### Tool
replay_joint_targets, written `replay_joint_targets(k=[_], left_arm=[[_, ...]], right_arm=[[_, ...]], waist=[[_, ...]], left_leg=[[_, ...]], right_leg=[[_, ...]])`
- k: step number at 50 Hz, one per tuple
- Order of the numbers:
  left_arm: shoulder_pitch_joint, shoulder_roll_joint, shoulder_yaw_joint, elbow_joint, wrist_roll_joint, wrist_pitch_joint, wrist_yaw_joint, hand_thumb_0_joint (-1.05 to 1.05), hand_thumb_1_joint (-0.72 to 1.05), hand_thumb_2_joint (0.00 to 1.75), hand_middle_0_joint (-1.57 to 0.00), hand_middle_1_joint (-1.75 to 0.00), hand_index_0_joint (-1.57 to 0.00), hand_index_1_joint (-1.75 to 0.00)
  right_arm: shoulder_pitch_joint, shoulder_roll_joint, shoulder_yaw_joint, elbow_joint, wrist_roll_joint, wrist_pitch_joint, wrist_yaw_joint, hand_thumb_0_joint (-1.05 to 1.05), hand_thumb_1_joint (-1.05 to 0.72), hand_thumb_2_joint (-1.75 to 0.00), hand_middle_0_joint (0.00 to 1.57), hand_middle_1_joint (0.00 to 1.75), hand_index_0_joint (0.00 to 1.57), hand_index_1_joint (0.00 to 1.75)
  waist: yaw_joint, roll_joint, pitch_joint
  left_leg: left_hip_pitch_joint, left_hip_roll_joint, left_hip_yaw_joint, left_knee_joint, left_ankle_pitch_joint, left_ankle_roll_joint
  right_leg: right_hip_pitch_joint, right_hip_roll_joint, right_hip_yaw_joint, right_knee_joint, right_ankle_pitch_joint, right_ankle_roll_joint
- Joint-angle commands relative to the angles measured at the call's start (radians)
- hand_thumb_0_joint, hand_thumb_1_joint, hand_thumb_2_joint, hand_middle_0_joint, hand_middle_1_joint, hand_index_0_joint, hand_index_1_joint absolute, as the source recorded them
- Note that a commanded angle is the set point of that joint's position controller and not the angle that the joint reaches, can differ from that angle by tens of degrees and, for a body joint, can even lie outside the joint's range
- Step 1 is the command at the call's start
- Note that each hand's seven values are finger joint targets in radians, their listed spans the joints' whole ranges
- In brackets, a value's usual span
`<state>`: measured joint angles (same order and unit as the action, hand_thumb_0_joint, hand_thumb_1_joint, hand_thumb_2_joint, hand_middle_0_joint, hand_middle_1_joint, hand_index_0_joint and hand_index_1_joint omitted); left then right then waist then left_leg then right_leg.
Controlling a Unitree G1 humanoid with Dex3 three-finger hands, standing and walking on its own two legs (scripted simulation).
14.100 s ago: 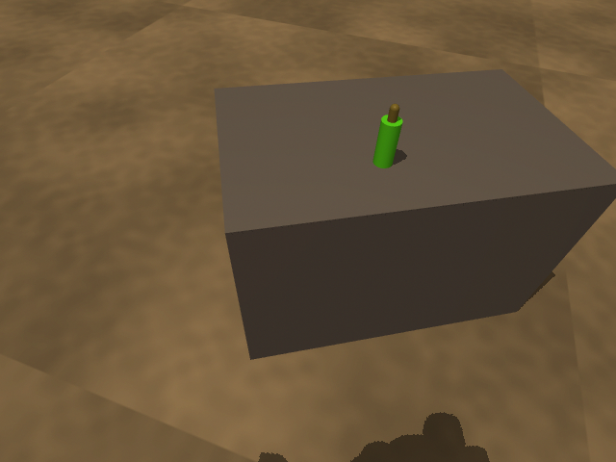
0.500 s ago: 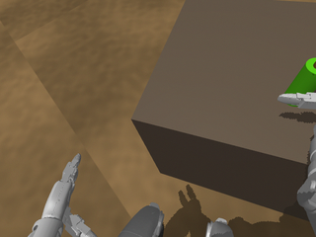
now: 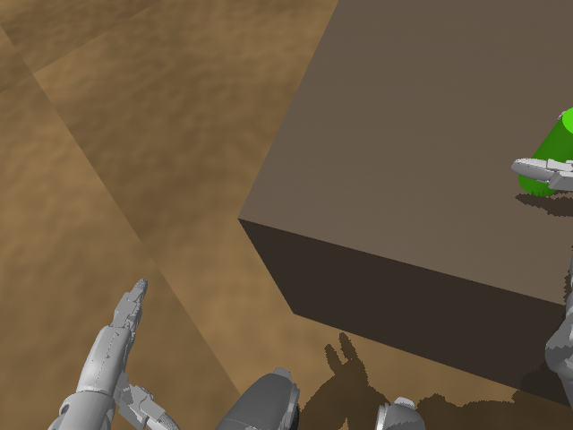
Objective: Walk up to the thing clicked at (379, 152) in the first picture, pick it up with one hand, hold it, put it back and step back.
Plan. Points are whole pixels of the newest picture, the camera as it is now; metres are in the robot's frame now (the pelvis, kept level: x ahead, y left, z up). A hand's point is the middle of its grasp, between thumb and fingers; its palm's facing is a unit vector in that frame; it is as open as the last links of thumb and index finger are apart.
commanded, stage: close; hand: right
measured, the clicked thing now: (568, 145) +0.53 -0.23 +0.05
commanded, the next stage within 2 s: settle in 0.74 s
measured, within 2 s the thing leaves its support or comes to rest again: leaves its support in 1.10 s
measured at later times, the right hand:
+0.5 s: hand (570, 154) +0.52 -0.23 +0.06, palm faces +0.19 +0.98 +0.00, open 8.0 cm
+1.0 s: hand out of the picture +0.52 -0.23 +0.06, palm faces +0.20 +0.98 +0.01, open 6.7 cm
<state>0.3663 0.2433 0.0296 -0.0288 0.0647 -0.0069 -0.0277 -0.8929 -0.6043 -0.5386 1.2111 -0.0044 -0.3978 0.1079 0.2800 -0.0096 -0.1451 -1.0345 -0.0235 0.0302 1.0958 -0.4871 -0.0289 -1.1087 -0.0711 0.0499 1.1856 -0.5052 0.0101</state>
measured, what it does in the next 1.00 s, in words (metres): stands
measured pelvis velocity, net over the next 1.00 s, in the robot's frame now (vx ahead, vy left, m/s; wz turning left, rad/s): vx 0.00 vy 0.00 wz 0.00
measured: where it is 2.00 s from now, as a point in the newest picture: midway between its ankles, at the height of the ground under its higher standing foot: outside the picture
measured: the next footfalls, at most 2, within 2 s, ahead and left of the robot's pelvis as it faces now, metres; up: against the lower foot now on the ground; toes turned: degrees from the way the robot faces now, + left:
none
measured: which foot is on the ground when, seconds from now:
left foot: down 0.00-1.00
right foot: down 0.00-1.00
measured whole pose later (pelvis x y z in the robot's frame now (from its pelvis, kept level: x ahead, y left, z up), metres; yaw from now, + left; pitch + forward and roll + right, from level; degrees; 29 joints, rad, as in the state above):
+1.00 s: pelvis +0.00 +0.00 +0.00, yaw +0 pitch +23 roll +4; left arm 0.40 0.25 0.03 -0.05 0.06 -0.01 -0.02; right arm -0.85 -0.58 -0.54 1.17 0.01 -0.39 0.12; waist 0.27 -0.01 -0.14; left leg -1.01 -0.02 0.02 1.08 -0.48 -0.03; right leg -1.08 -0.07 0.04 1.17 -0.50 0.00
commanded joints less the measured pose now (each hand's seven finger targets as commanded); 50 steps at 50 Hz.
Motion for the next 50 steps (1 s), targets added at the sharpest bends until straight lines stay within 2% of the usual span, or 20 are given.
replay_joint_targets(k=[1,4,6,8,10,12,15,17,21,23,26,28,30,32,35,37,39,43,46,50], left_arm=[[0.04,0.154,0.105,-0.195,-0.006,-0.051,0.014,0.0,-0.57,0.06,-0.05,-0.06,-0.05,-0.06],[0.039,0.21,0.155,-0.185,-0.007,-0.04,0.019,0.0,-0.56,0.06,-0.05,-0.05,-0.05,-0.05],[0.032,0.184,0.138,-0.196,-0.011,-0.041,0.015,0.0,-0.55,0.05,-0.05,-0.05,-0.05,-0.05],[0.003,0.158,0.11,-0.191,-0.015,-0.044,0.017,0.0,-0.56,0.06,-0.05,-0.05,-0.05,-0.05],[0.029,0.138,0.085,-0.157,-0.009,-0.046,0.016,0.0,-0.57,0.06,-0.05,-0.05,-0.05,-0.06],[-0.016,0.144,0.075,-0.237,-0.012,-0.056,0.021,0.0,-0.56,0.06,-0.05,-0.05,-0.05,-0.06],[0.082,0.124,0.058,-0.148,-0.007,-0.053,0.014,0.0,-0.56,0.05,-0.06,-0.06,-0.05,-0.06],[0.032,0.162,0.091,-0.241,-0.004,-0.062,0.017,0.0,-0.56,0.05,-0.06,-0.06,-0.06,-0.06],[0.115,0.158,0.104,-0.146,-0.001,-0.054,0.007,0.0,-0.56,0.06,-0.06,-0.06,-0.05,-0.06],[-0.011,0.182,0.117,-0.28,-0.004,-0.067,0.014,0.0,-0.56,0.06,-0.05,-0.06,-0.05,-0.06],[0.073,0.188,0.133,-0.175,-0.014,-0.048,0.019,0.0,-0.56,0.06,-0.05,-0.05,-0.05,-0.06],[0.001,0.164,0.097,-0.179,-0.014,-0.051,0.021,0.0,-0.56,0.06,-0.05,-0.05,-0.04,-0.06],[-0.012,0.164,0.101,-0.183,-0.011,-0.053,0.026,0.0,-0.56,0.06,-0.05,-0.05,-0.04,-0.06],[0.018,0.126,0.053,-0.125,-0.01,-0.053,0.023,0.0,-0.55,0.05,-0.05,-0.05,-0.05,-0.06],[0.007,0.165,0.083,-0.198,-0.009,-0.06,0.033,0.0,-0.55,0.05,-0.05,-0.05,-0.05,-0.06],[0.093,0.129,0.051,-0.12,-0.002,-0.05,0.022,0.0,-0.55,0.05,-0.05,-0.05,-0.05,-0.06],[0.062,0.137,0.053,-0.189,-0.007,-0.06,0.021,0.0,-0.55,0.05,-0.05,-0.05,-0.05,-0.06],[0.057,0.18,0.113,-0.199,-0.008,-0.06,0.021,0.0,-0.58,0.06,-0.07,-0.07,-0.07,-0.08],[0.029,0.197,0.138,-0.227,-0.007,-0.059,0.025,0.0,-0.58,0.07,-0.07,-0.06,-0.06,-0.07],[0.029,0.162,0.102,-0.177,-0.015,-0.054,0.028,0.0,-0.58,0.07,-0.06,-0.06,-0.05,-0.07]], right_arm=[[-0.381,-0.155,0.044,-0.214,0.016,-0.06,0.009,0.0,0.13,-0.36,0.79,0.54,0.77,0.54],[-0.378,-0.273,-0.028,-0.307,0.022,-0.059,-0.015,0.0,0.05,-0.59,0.98,0.78,0.98,0.78],[-0.344,-0.158,0.013,-0.268,0.036,-0.05,-0.015,0.0,-0.05,-0.64,1.04,0.85,1.04,0.86],[-0.352,-0.178,0.0,-0.231,0.029,-0.056,-0.027,0.0,-0.16,-0.65,1.04,0.84,1.03,0.85],[-0.375,-0.148,0.041,-0.198,0.018,-0.075,-0.02,0.0,-0.18,-0.6,0.99,0.77,0.97,0.78],[-0.455,-0.254,-0.003,-0.26,0.006,-0.094,-0.019,0.0,-0.15,-0.57,0.93,0.73,0.91,0.73],[-0.368,-0.194,0.02,-0.098,0.012,-0.081,0.009,0.0,-0.13,-0.51,0.81,0.64,0.79,0.64],[-0.414,-0.281,-0.023,-0.177,0.006,-0.095,0.007,0.0,-0.1,-0.47,0.78,0.6,0.76,0.6],[-0.375,-0.209,0.008,-0.192,0.021,-0.073,0.015,0.0,-0.13,-0.55,0.84,0.68,0.83,0.68],[-0.464,-0.266,-0.016,-0.328,0.02,-0.078,0.003,0.0,-0.17,-0.61,0.93,0.76,0.91,0.76],[-0.319,-0.226,-0.008,-0.195,0.025,-0.05,0.0,0.0,-0.28,-0.73,1.06,0.89,1.05,0.9],[-0.388,-0.237,-0.009,-0.264,0.025,-0.064,-0.009,0.0,-0.35,-0.78,1.11,0.95,1.09,0.95],[-0.399,-0.204,0.016,-0.217,0.021,-0.071,-0.005,0.0,-0.36,-0.79,1.09,0.94,1.07,0.94],[-0.384,-0.188,0.029,-0.166,0.022,-0.077,0.005,0.0,-0.37,-0.79,1.08,0.94,1.06,0.94],[-0.409,-0.282,-0.012,-0.202,0.014,-0.093,0.007,0.0,-0.37,-0.88,1.09,1.01,1.08,1.01],[-0.351,-0.2,0.025,-0.128,0.023,-0.084,0.022,0.0,-0.38,-0.86,1.03,0.97,1.02,0.97],[-0.392,-0.274,-0.014,-0.219,0.023,-0.087,0.019,0.0,-0.37,-0.84,1.01,0.94,1.0,0.94],[-0.335,-0.222,-0.008,-0.181,0.034,-0.07,0.016,0.0,-0.5,-1.02,1.14,1.13,1.15,1.13],[-0.417,-0.26,-0.015,-0.286,0.027,-0.078,0.002,0.0,-0.55,-1.12,1.15,1.18,1.16,1.19],[-0.43,-0.224,0.011,-0.303,0.035,-0.064,0.003,0.0,-0.68,-1.24,1.27,1.31,1.26,1.31]], waist=[[-0.007,-0.253,-0.562],[-0.051,-0.276,-0.592],[-0.023,-0.209,-0.537],[-0.022,-0.183,-0.464],[0.003,-0.165,-0.407],[-0.008,-0.183,-0.515],[0.018,-0.173,-0.377],[0.0,-0.213,-0.516],[-0.02,-0.268,-0.48],[-0.03,-0.259,-0.639],[-0.022,-0.173,-0.502],[-0.047,-0.221,-0.522],[-0.023,-0.198,-0.499],[-0.012,-0.187,-0.421],[-0.009,-0.217,-0.533],[-0.004,-0.225,-0.426],[-0.021,-0.23,-0.524],[-0.013,-0.234,-0.441],[-0.025,-0.256,-0.553],[-0.029,-0.25,-0.561]], left_leg=[[0.195,-0.039,0.036,-0.102,0.377,0.046],[0.231,-0.036,0.029,-0.105,0.409,0.044],[0.234,-0.04,0.036,-0.121,0.399,0.042],[0.223,-0.038,0.025,-0.133,0.375,0.041],[0.198,-0.038,0.016,-0.135,0.349,0.04],[0.26,-0.03,0.001,-0.135,0.361,0.037],[0.192,-0.031,0.003,-0.129,0.354,0.038],[0.201,-0.03,0.008,-0.103,0.374,0.042],[0.153,-0.034,0.021,-0.102,0.329,0.046],[0.242,-0.031,0.014,-0.108,0.379,0.04],[0.252,-0.035,0.019,-0.13,0.376,0.035],[0.238,-0.032,0.013,-0.125,0.363,0.042],[0.23,-0.034,0.014,-0.132,0.339,0.04],[0.201,-0.034,0.01,-0.131,0.323,0.042],[0.226,-0.032,0.008,-0.122,0.357,0.041],[0.175,-0.035,0.015,-0.119,0.33,0.045],[0.209,-0.032,0.012,-0.117,0.362,0.041],[0.151,-0.032,0.023,-0.115,0.301,0.048],[0.193,-0.034,0.027,-0.116,0.31,0.05],[0.226,-0.035,0.028,-0.131,0.365,0.046]], right_leg=[[0.519,0.017,0.013,-0.137,0.474,-0.008],[0.534,0.021,0.005,-0.145,0.512,-0.007],[0.513,0.019,0.009,-0.155,0.489,-0.011],[0.452,0.022,0.001,-0.157,0.419,-0.018],[0.407,0.023,0.0,-0.16,0.362,-0.023],[0.426,0.026,-0.006,-0.15,0.347,-0.027],[0.364,0.032,-0.006,-0.139,0.338,-0.028],[0.451,0.025,0.003,-0.129,0.412,-0.021],[0.466,0.026,0.003,-0.14,0.408,-0.01],[0.509,0.026,0.002,-0.127,0.424,-0.015],[0.418,0.031,-0.003,-0.137,0.373,-0.022],[0.438,0.029,-0.003,-0.153,0.385,-0.016],[0.432,0.026,-0.003,-0.152,0.344,-0.02],[0.375,0.028,-0.002,-0.152,0.315,-0.023],[0.456,0.024,0.0,-0.137,0.37,-0.022],[0.419,0.03,-0.003,-0.151,0.356,-0.017],[0.466,0.028,0.001,-0.138,0.396,-0.018],[0.443,0.023,0.006,-0.154,0.351,-0.012],[0.516,0.021,0.012,-0.166,0.381,-0.007],[0.538,0.021,0.009,-0.16,0.455,-0.011]])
